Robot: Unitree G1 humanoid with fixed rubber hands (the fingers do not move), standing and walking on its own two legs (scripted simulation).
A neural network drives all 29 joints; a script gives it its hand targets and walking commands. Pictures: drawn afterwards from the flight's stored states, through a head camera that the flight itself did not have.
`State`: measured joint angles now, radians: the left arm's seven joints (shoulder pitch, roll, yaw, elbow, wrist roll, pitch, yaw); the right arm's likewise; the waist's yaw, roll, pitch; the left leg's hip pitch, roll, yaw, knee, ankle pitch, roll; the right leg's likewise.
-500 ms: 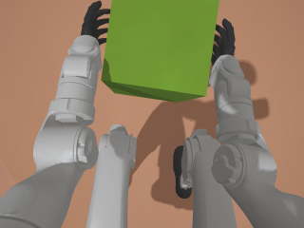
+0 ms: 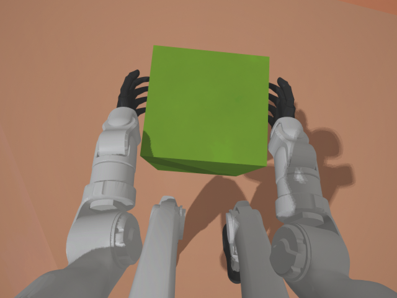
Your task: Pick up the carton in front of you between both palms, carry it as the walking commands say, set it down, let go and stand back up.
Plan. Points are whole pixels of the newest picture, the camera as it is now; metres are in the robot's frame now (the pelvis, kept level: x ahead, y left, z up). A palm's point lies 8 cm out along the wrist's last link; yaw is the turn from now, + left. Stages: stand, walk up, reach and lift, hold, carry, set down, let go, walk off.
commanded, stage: reach and lift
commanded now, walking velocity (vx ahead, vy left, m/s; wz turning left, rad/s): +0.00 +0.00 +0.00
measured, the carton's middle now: (203, 124) +0.46 +0.03 -0.11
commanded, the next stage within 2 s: hold in 1.94 s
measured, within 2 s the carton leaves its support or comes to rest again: neither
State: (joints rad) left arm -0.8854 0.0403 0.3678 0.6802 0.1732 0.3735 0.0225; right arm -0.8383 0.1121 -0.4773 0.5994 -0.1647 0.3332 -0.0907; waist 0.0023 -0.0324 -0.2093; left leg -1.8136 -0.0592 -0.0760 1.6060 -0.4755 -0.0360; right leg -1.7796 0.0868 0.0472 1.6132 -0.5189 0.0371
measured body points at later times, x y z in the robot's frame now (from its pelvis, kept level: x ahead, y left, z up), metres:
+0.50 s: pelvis +0.05 +0.00 +0.14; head +0.15 +0.02 +0.58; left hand +0.42 +0.17 +0.10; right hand +0.42 -0.14 +0.11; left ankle +0.10 +0.13 -0.51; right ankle +0.09 -0.12 -0.51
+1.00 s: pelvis +0.07 -0.01 +0.23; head +0.05 +0.00 +0.68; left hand +0.38 +0.16 +0.24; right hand +0.39 -0.15 +0.24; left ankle +0.10 +0.13 -0.51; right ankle +0.09 -0.12 -0.51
